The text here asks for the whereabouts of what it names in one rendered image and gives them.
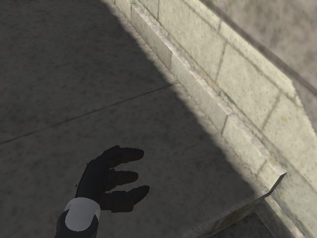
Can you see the left robot forearm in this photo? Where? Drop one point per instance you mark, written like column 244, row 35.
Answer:
column 80, row 219

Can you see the left robot hand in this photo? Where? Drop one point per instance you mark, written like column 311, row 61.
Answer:
column 98, row 178

